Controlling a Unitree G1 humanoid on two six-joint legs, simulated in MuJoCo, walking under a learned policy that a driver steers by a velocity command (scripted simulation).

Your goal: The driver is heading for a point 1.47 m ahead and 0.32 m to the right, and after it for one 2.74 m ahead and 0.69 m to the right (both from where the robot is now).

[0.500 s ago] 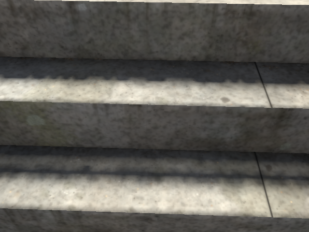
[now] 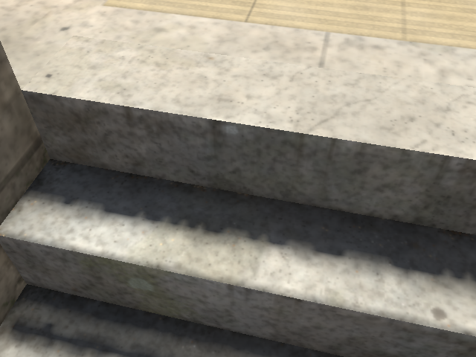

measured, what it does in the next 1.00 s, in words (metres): climbs: right foot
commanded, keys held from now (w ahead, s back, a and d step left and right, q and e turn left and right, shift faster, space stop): no key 1.00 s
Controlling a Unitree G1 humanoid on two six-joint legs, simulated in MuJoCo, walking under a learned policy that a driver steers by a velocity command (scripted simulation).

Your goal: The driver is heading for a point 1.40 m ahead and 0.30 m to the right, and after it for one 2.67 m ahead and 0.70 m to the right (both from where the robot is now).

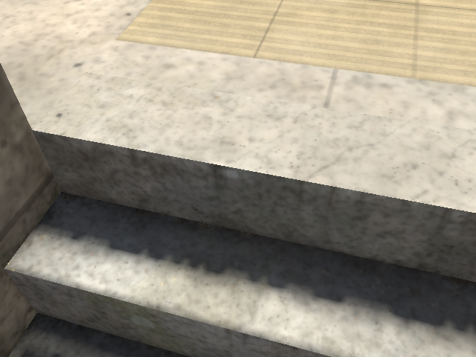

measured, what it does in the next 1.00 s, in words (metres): walks ahead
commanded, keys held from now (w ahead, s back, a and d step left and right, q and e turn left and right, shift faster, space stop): no key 0.32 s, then w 0.68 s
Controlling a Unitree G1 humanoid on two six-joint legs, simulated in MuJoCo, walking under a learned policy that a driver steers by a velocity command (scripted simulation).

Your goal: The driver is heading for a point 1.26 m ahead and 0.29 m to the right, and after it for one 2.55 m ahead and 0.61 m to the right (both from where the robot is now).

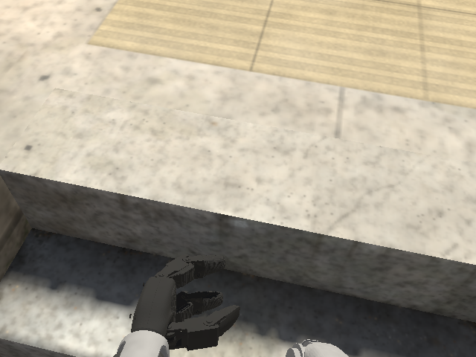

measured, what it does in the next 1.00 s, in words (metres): climbs: right foot 0.21 m higher, then left foot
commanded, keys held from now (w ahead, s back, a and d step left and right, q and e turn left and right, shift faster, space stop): w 0.52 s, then w+e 0.12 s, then e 0.36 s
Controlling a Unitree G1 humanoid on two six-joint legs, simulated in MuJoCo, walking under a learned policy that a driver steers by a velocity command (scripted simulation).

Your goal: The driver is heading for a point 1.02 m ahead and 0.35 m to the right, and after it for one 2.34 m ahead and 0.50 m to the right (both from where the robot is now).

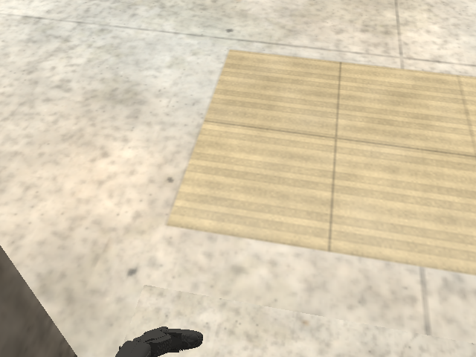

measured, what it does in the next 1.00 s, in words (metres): climbs, turning right: left foot, then right foot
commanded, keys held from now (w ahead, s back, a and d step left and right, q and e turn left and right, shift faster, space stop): e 0.76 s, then w+e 0.06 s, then w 0.18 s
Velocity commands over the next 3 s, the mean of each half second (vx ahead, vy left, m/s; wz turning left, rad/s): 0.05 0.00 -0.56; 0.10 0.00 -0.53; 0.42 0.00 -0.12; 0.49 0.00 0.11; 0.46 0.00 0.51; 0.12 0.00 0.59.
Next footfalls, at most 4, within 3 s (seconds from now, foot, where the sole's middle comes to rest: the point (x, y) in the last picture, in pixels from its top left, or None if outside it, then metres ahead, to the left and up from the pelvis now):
0.36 left None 0.15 0.17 -0.64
0.66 right None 0.10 -0.18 -0.64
1.30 left None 0.40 -0.07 -0.44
1.84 right None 0.60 -0.49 -0.44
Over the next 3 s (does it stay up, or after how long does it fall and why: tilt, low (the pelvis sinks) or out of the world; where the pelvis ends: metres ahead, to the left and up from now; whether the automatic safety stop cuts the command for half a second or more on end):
stays up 1.02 -0.52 0.33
